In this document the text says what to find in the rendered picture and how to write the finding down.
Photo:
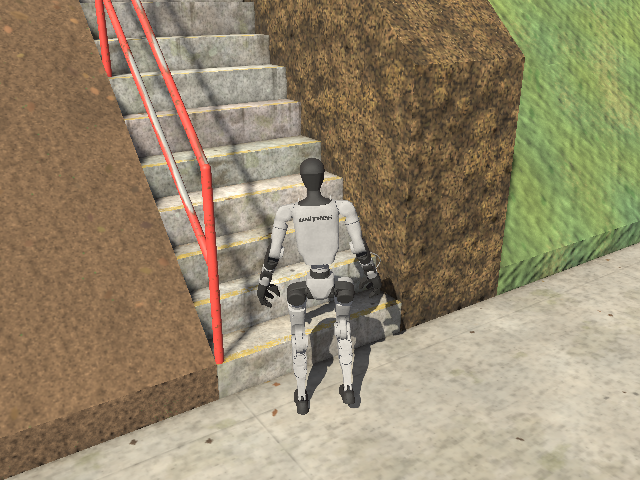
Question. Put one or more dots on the right robot forearm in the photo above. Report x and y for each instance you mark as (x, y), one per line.
(367, 262)

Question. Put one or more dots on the left robot forearm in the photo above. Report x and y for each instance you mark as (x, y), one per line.
(268, 268)

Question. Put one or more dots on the robot left upper arm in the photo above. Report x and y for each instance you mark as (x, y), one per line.
(284, 213)

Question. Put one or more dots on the robot foot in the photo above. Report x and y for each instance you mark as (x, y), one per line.
(302, 406)
(347, 396)

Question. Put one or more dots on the robot left foot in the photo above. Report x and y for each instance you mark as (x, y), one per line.
(302, 406)

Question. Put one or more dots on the robot right foot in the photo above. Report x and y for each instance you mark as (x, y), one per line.
(347, 396)

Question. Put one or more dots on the robot right upper arm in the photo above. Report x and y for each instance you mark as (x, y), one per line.
(347, 209)

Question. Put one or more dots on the right robot hand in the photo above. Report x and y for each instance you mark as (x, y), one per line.
(376, 282)

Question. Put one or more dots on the left robot hand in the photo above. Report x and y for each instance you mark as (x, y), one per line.
(262, 292)

